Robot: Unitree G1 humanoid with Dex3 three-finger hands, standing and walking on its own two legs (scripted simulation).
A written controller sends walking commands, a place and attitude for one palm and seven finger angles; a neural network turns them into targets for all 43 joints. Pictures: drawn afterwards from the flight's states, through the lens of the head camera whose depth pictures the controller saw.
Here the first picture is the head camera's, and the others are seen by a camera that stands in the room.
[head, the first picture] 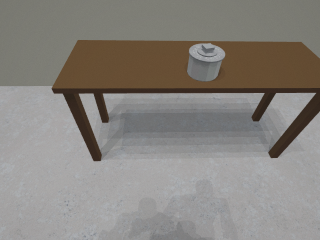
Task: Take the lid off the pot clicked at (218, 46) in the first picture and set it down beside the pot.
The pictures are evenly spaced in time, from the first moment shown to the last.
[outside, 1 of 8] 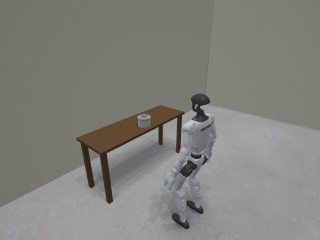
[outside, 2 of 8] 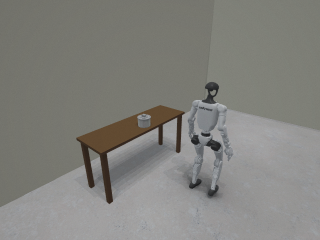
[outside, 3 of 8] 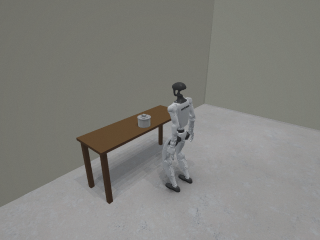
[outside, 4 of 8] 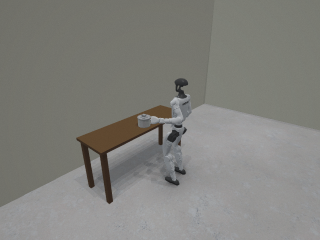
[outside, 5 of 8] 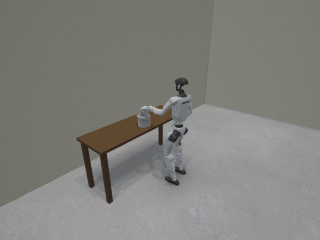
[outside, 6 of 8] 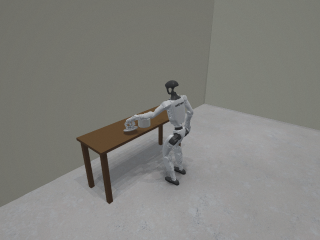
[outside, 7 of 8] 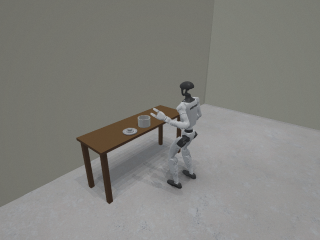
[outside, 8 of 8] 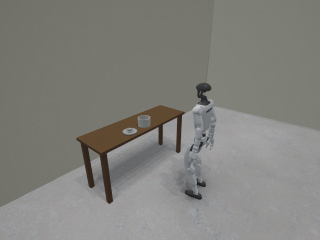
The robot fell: no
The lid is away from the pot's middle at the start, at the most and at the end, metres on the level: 0.00 0.24 0.24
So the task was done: yes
